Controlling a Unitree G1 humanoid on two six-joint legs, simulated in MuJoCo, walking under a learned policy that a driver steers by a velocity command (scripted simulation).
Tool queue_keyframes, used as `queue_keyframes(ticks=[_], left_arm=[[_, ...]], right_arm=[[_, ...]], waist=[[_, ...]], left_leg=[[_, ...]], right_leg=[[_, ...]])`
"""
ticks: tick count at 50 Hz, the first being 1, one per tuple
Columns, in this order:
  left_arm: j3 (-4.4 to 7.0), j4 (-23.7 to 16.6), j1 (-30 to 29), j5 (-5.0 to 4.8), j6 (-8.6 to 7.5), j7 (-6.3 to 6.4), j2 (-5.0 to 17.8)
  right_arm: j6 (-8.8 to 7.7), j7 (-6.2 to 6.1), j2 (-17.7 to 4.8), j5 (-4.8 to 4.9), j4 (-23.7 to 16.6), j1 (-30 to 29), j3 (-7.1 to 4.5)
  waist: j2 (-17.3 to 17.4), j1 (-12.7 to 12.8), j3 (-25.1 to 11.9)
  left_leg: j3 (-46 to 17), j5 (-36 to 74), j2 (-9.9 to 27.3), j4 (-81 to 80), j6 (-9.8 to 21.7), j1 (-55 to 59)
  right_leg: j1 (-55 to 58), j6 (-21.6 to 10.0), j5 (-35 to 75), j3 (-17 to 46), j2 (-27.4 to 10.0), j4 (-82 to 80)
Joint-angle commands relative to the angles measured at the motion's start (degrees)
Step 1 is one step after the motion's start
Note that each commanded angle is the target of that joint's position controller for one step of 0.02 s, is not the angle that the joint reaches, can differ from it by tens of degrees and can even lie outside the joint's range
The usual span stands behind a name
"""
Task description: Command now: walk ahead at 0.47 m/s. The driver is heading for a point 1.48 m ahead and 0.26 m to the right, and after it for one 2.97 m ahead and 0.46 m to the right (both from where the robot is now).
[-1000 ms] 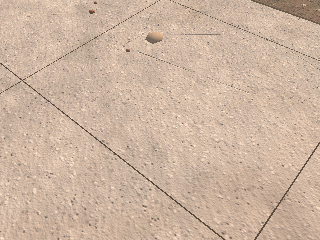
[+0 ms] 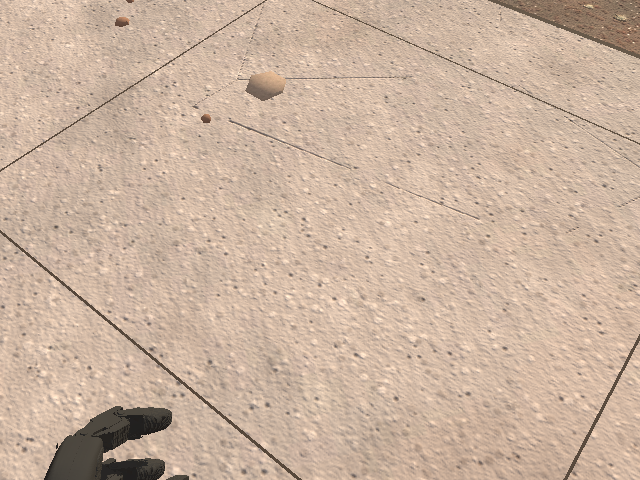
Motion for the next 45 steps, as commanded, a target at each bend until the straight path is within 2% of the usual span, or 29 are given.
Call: queue_keyframes(ticks=[1, 2, 3, 4, 5, 6, 8, 9, 11, 13, 16, 19, 21, 23, 24, 25, 26, 27, 28, 29, 30, 31, 32, 33, 35, 37, 39, 42, 45], left_arm=[[5.15, 4.4, 28.0, 0.87, 0.41, 0.63, 16.8], [3.96, 4.0, 24.4, -0.1, 0.21, 0.59, 11.4], [3.36, 3.1, 19.5, -0.1, 0.13, 0.83, 9.4], [3.1, 2.2, 15.5, 0.44, 0.0, 0.88, 8.8], [2.82, 2.0, 13.3, 1.32, -0.23, 0.76, 7.7], [2.5, 2.1, 12.3, 2.09, -0.5, 0.74, 6.7], [2.46, 2.8, 12.3, 1.41, -1.08, 0.63, 6.3], [2.53, 3.3, 12.9, 1.1, -1.33, 0.69, 6.8], [2.84, 4.1, 14.7, 0.96, -1.44, 1.2, 8.4], [2.94, 4.7, 16.7, 0.72, -1.11, 1.72, 9.2], [2.92, 5.7, 20.3, 0.11, -0.49, 2.1, 10.3], [2.84, 7.2, 24.5, -0.25, 0.34, 2.06, 10.9], [2.84, 8.1, 26.5, -0.2, 1.21, 2.12, 11.0], [3.08, 8.6, 27.1, -0.24, 2.01, 2.36, 11.6], [3.25, 8.6, 26.6, -0.23, 2.32, 2.5, 12.1], [3.39, 8.4, 25.5, -0.2, 2.55, 2.61, 12.6], [3.17, 8.0, 24.2, -0.06, 2.85, 2.67, 12.3], [2.24, 6.6, 23.7, 0.76, 2.67, 2.78, 10.3], [0.15, 5.1, 30.2, 1.06, 1.36, 2.29, 3.6], [0.46, 6.1, 29.3, 0.32, 0.0, 1.86, 5.7], [1.92, 4.5, 24.0, -1.36, -0.71, 1.53, 10.9], [1.87, 3.5, 20.1, -1.66, -0.97, 1.57, 10.6], [1.91, 3.1, 18.3, -0.85, -0.79, 1.75, 9.7], [2.23, 3.4, 19.0, -0.23, -0.14, 1.94, 9.2], [1.82, 4.1, 21.4, 0.11, 1.24, 2.03, 6.5], [1.74, 3.3, 19.8, 0.45, 1.98, 2.3, 5.9], [1.66, 1.7, 15.4, 0.84, 1.89, 2.3, 5.7], [1.15, 0.0, 9.1, 0.77, 1.2, 1.73, 4.4], [0.93, -1.8, 3.8, 0.3, 0.81, 1.1, 4.4]], right_arm=[[-1.49, 0.44, 1.8, 0.18, -4.7, 7.4, 1.3], [-2.52, 0.57, -5.3, 1.74, -4.5, 1.4, -0.01], [-3.05, 0.68, -8.0, 2.8, -6.5, -5.5, -0.82], [-3.39, 0.28, -8.0, 2.12, -7.0, -8.7, -0.7], [-3.26, -0.01, -7.7, 0.98, -7.0, -9.8, -1.07], [-2.72, 0.0, -6.8, 0.75, -6.7, -8.2, -1.1], [-1.62, -0.1, -4.7, 0.69, -6.1, -6.9, -0.74], [-1.25, -0.18, -4.6, 0.43, -6.5, -8.2, -0.67], [-1.22, -0.39, -4.9, -0.2, -8.0, -12.8, -0.57], [-1.68, -0.2, -4.4, -0.35, -8.9, -16.8, -0.26], [-2.52, 0.54, -2.9, -0.08, -10.2, -23.3, 0.54], [-2.95, 1.65, -2.7, 0.6, -12.0, -28.8, 1.0], [-3.26, 2.52, -3.1, 0.82, -13.4, -31.8, 1.13], [-3.51, 3.22, -4.1, 0.81, -14.3, -32.2, 0.96], [-3.58, 3.39, -4.8, 0.78, -14.1, -30.8, 0.72], [-3.65, 3.37, -6.1, 0.7, -13.3, -27.4, 0.15], [-3.69, 3.1, -8.3, 0.57, -11.0, -19.5, -1.04], [-3.53, 2.52, -11.7, -0.03, -8.5, -9.1, -2.29], [-3.12, 2.2, -17.9, -1.03, -7.3, -3.1, -3.83], [-2.77, 2.3, -13.0, -0.36, -6.8, -1.7, -2.63], [-2.67, 2.2, -10.0, -0.11, -7.2, -6.2, -1.43], [-2.56, 2.1, -8.6, -0.09, -7.9, -10.5, -0.94], [-2.59, 2.34, -7.2, -0.29, -8.0, -13.6, -0.48], [-2.92, 2.52, -5.9, -0.68, -8.1, -15.6, -0.06], [-3.59, 2.86, -6.1, -0.53, -7.5, -16.6, -0.23], [-4.05, 2.73, -7.3, -0.43, -6.4, -16.1, -0.58], [-3.88, 2.18, -8.2, -0.41, -5.2, -14.5, -0.83], [-3.39, 1.48, -9.1, -0.09, -3.7, -12.6, -0.93], [-2.94, 1.23, -10.4, 0.49, -1.5, -9.0, -1.29]], waist=[[-17.5, 8.2, -26.9], [-11.1, 10.3, -19.5], [-7.7, 9.4, -10.0], [-1.8, 7.3, -6.0], [-0.9, 5.5, -3.7], [-2.6, 3.3, -3.8], [-4.3, 2.0, -2.9], [-4.0, 1.9, -1.6], [-2.8, 2.9, 0.4], [-1.8, 4.2, 0.8], [-1.4, 6.9, 1.2], [-1.4, 9.3, 2.2], [-1.7, 9.9, 2.8], [-2.8, 8.9, 2.2], [-3.6, 7.7, 1.2], [-4.6, 5.3, -1.0], [-4.1, 0.9, -5.9], [-2.1, -3.4, -14.2], [11.3, -1.9, -23.3], [13.5, -3.0, -26.7], [9.6, -2.7, -16.7], [6.1, -1.2, -10.4], [3.3, 0.5, -5.8], [3.9, 2.5, -4.0], [4.9, 4.6, -3.5], [4.3, 5.1, -1.9], [3.6, 4.1, -0.5], [3.5, 2.0, 0.8], [3.4, -0.1, 1.9]], left_leg=[[-4.9, -4.4, -5.1, 49.5, -0.2, -41.2], [-8.4, -3.4, -2.0, 54.9, 0.9, -47.3], [-5.8, 2.5, 0.9, 54.1, 1.7, -50.2], [-4.4, 7.8, 4.0, 51.2, 1.9, -47.3], [-3.9, 10.6, 5.8, 48.5, 1.8, -44.4], [-4.5, 12.6, 7.3, 47.2, 1.8, -40.8], [-3.7, 13.3, 8.3, 44.1, 1.1, -39.2], [-3.3, 14.5, 8.7, 42.1, 0.5, -40.2], [-2.8, 19.8, 9.3, 36.3, -0.9, -44.3], [-2.2, 26.6, 9.2, 29.0, -1.5, -46.1], [0.0, 34.8, 7.0, 17.3, -1.5, -43.9], [1.0, 35.6, 5.5, 11.4, -1.2, -44.2], [1.1, 32.9, 4.7, 8.8, -0.4, -45.8], [1.1, 28.0, 3.8, 6.8, 1.1, -45.2], [1.5, 25.6, 3.0, 6.1, 2.0, -42.7], [2.7, 23.7, 1.4, 5.4, 3.1, -37.2], [4.2, 25.2, -0.2, 3.6, 4.9, -26.1], [-0.8, 27.8, 5.0, 6.7, 7.9, -8.6], [-26.5, 20.7, 20.0, 5.3, 17.1, 15.4], [-40.6, 15.3, 23.2, -2.8, 19.4, 18.2], [-32.3, 13.2, 20.9, -4.0, 16.1, 11.0], [-24.3, 16.6, 18.4, -5.3, 14.3, 2.3], [-18.9, 21.3, 15.8, -7.6, 13.4, -5.5], [-15.1, 24.5, 13.8, -9.7, 12.5, -10.6], [-11.5, 28.5, 12.4, -12.7, 13.1, -15.7], [-8.0, 32.1, 11.9, -14.5, 13.7, -17.4], [-5.4, 33.3, 11.2, -15.5, 13.4, -16.8], [-1.4, 31.6, 9.1, -16.0, 11.4, -17.1], [-1.6, 28.6, 10.7, -15.5, 11.1, -13.6]], right_leg=[[56.9, -15.6, -20.1, 45.5, -24.0, -8.6], [51.1, -12.6, -28.7, 46.7, -21.3, -14.9], [41.6, -10.2, -26.5, 37.0, -19.8, -16.1], [32.1, -9.1, -19.1, 30.9, -18.1, -17.4], [25.1, -8.7, -13.1, 26.0, -16.0, -18.6], [21.1, -8.6, -10.6, 22.8, -14.4, -20.2], [17.0, -9.6, -8.5, 18.6, -13.2, -23.0], [15.6, -9.9, -7.4, 16.9, -13.0, -24.2], [15.9, -10.4, -4.3, 14.6, -12.8, -25.6], [18.2, -9.3, -0.5, 11.8, -11.8, -25.4], [20.4, -7.3, 2.3, 8.0, -10.1, -24.7], [25.6, -7.2, 2.2, 8.0, -11.7, -23.0], [30.3, -7.1, 4.0, 8.7, -13.6, -20.8], [34.5, -6.2, 8.7, 9.5, -15.5, -17.7], [35.7, -5.6, 13.0, 9.5, -15.9, -15.8], [36.0, -4.8, 21.8, 8.8, -15.4, -11.8], [34.3, -3.4, 29.7, 6.6, -12.9, -2.9], [25.1, -1.6, 23.6, 4.5, -10.1, 11.0], [0.6, 2.8, -1.8, 1.1, -0.7, 33.9], [-8.4, 2.9, -29.5, 8.7, 1.6, 42.0], [-13.4, 2.1, -27.1, 9.4, -2.2, 45.1], [-13.1, 1.9, -21.9, 7.5, -5.2, 43.0], [-11.5, 2.3, -18.3, 6.5, -7.0, 39.0], [-8.1, 2.7, -15.3, 6.8, -8.7, 35.9], [-4.0, 3.9, -12.7, 6.2, -9.1, 33.5], [-5.6, 5.1, -9.2, 5.9, -9.5, 29.5], [-7.9, 6.0, -3.0, 5.6, -9.6, 22.3], [-5.2, 5.9, 6.8, 4.0, -7.9, 9.8], [-4.2, 5.5, 9.5, 3.4, -6.5, 3.5]])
